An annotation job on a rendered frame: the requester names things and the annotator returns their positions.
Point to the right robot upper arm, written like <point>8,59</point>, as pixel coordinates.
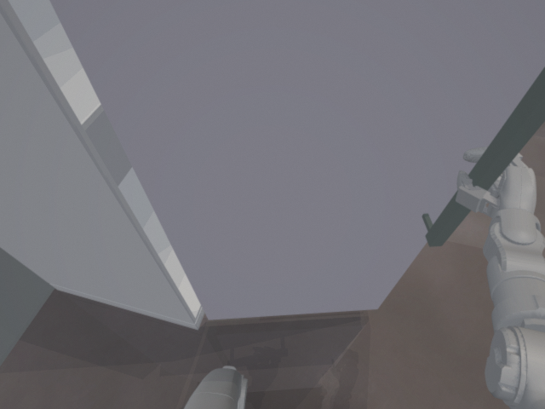
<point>515,369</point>

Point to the handle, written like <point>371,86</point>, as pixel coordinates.
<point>525,120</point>

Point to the robot right hand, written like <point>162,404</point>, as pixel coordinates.
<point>514,189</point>

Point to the fridge door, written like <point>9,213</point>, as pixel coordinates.
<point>289,148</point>

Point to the left robot thigh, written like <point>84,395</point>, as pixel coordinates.
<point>222,388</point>

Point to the robot right forearm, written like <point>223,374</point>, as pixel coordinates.
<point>516,270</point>

